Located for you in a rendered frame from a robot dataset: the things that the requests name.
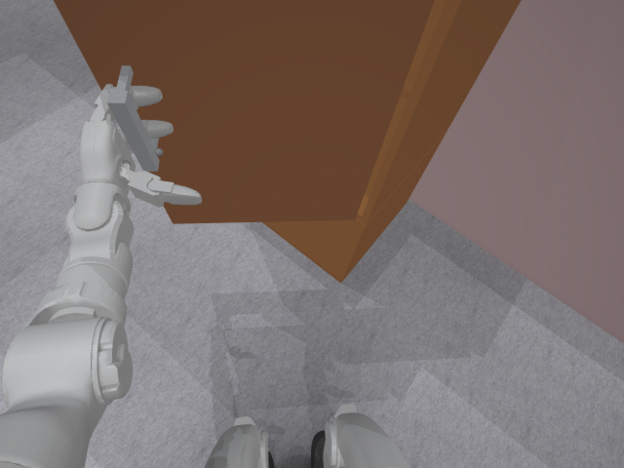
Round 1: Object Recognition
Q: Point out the cupboard door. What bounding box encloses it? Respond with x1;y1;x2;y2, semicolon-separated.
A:
54;0;435;224

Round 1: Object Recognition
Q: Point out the robot left thigh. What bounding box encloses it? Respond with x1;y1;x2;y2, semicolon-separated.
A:
204;424;268;468

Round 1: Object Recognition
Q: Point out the left robot forearm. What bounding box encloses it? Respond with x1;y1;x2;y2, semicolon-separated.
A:
1;182;134;407

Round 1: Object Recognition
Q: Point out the handle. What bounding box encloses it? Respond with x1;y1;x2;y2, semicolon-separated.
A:
107;65;160;172

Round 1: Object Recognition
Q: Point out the robot left hand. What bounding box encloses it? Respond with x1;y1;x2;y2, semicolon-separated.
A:
79;84;202;208

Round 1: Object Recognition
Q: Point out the robot left upper arm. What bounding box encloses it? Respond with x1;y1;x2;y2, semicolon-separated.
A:
0;317;133;468

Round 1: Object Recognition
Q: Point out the robot right thigh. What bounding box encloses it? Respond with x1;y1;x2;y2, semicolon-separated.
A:
325;412;411;468

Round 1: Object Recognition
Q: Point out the robot thigh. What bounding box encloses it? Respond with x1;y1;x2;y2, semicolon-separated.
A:
325;412;411;468
204;424;268;468

